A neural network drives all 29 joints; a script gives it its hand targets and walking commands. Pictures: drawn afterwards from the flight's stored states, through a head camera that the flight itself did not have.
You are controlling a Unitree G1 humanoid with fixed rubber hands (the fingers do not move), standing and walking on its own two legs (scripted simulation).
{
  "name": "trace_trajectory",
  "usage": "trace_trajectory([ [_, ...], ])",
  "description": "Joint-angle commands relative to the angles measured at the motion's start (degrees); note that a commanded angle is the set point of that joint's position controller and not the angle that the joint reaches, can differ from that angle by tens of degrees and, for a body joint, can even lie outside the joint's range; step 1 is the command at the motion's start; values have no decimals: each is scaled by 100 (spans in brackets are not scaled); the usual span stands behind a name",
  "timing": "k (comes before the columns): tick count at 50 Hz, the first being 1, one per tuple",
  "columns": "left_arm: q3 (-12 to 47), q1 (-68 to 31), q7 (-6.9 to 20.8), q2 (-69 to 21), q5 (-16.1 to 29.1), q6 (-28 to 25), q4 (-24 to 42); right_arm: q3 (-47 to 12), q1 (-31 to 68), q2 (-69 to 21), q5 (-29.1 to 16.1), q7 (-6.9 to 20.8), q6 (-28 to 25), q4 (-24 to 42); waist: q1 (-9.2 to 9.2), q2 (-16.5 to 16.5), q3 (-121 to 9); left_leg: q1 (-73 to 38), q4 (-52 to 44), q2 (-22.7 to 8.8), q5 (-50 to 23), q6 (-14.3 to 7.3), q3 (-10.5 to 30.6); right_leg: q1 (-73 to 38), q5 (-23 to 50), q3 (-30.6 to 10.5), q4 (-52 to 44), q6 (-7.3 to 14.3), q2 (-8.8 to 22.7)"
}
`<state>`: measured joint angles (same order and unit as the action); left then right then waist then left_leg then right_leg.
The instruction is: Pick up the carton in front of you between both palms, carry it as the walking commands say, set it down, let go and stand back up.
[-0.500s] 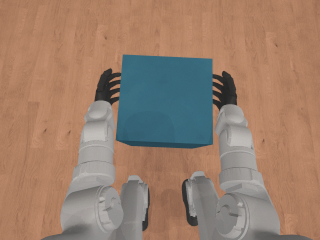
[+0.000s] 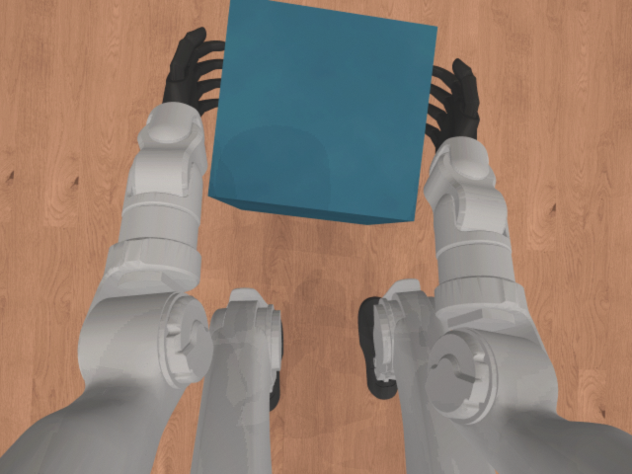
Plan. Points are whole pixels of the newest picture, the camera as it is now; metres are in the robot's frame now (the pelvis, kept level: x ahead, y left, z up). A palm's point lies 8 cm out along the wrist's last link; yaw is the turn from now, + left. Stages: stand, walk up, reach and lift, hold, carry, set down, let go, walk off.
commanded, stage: set down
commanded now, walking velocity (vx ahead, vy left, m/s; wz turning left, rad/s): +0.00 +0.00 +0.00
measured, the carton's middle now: (316, 139) +0.50 +0.01 -0.19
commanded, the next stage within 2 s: none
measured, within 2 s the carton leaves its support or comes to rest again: rests again in 1.04 s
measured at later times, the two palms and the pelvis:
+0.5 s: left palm (210, 115) +0.55 +0.16 -0.25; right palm (413, 135) +0.52 -0.13 -0.23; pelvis +0.00 +0.01 -0.09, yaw -2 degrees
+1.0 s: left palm (215, 123) +0.55 +0.16 -0.27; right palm (416, 142) +0.51 -0.14 -0.25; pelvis -0.01 +0.00 -0.11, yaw -2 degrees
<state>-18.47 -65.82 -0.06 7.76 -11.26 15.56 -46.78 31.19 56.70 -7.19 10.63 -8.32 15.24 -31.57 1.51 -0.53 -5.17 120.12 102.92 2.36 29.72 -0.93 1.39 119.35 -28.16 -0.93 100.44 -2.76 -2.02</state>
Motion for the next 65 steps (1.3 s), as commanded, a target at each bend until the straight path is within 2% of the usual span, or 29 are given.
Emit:
trace_trajectory([
  [1, 2367, -2976, 1219, -5188, 642, -130, -36, -3155, 4078, -4560, -647, 1255, -127, -180, -20, 491, -5988, -3471, -812, 625, -1649, 110, -195, -2777, 1344, 570, -327, -60, -793],
  [9, 2483, -3541, 1186, -4822, 808, -172, -252, -3012, 4694, -4117, -829, 1215, -213, -225, 78, 630, -5848, -3389, -237, 521, -1642, 129, -134, -2279, 1250, 682, 328, -48, -712],
  [19, 2821, -4277, 1168, -4275, 1246, -333, -512, -2987, 5446, -3598, -1192, 1148, -380, -311, 157, 730, -5597, -3326, 518, 382, -1803, 116, -97, -2062, 1354, 763, 1082, -39, -592],
  [20, 2900, -4440, 1160, -4274, 1331, -372, -367, -2993, 5233, -3704, -1240, 1142, -382, -424, 102, 770, -5647, -3314, 562, 379, -1807, 130, -139, -2150, 1404, 750, 1115, -24, -597],
  [23, 3082, -4660, 1152, -4239, 1477, -453, -236, -2813, 4965, -3940, -1327, 1197, -372, -808, 148, 1042, -5729, -3566, 751, 323, -2332, 132, -100, -1900, 1713, 753, 1323, -8, -617],
  [26, 3140, -4490, 1166, -4365, 1484, -429, -207, -2723, 4739, -4061, -1333, 1304, -315, -1012, 116, 1315, -5620, -3835, 875, 297, -2707, 169, -61, -1429, 1655, 757, 1394, -5, -637],
  [28, 3086, -4309, 1169, -4449, 1444, -415, -286, -2682, 4660, -4072, -1318, 1367, -309, -1063, 97, 1368, -5399, -3780, 925, 298, -2832, 179, -29, -1162, 1636, 750, 1441, -8, -643],
  [35, 2814, -4261, 1154, -4271, 1378, -545, -534, -2553, 4753, -3884, -1286, 1352, -437, -1140, 107, 1036, -4607, -2976, 996, 349, -2425, 94, -13, -1114, 1634, 722, 1581, -42, -648],
  [46, 2342, -4401, 1210, -3564, 1134, -631, -1127, -1942, 4727, -3485, -1011, 1333, -489, -1835, 4, 671, -3523, -1951, 969, 323, -1327, -28, -49, -1168, 1021, 676, 1628, -21, -649],
  [55, 1939, -4087, 1342, -3168, 831, -549, -1527, -1690, 4668, -3300, -892, 1396, -456, -2177, -178, 220, -2857, -1476, 1019, 290, -987, -140, -15, -1060, 745, 629, 1653, -22, -682],
  [61, 1685, -3795, 1398, -2915, 542, -455, -1732, -1536, 4571, -3019, -847, 1422, -444, -2314, -278, 198, -2361, -1272, 1056, 273, -907, -185, 7, -826, 632, 568, 1642, -2, -695],
  [65, 1544, -3622, 1412, -2664, 383, -396, -1841, -1334, 4357, -2744, -710, 1404, -412, -2453, -267, 226, -2043, -1191, 1056, 257, -786, -192, 51, -692, 494, 540, 1625, 11, -691],
])
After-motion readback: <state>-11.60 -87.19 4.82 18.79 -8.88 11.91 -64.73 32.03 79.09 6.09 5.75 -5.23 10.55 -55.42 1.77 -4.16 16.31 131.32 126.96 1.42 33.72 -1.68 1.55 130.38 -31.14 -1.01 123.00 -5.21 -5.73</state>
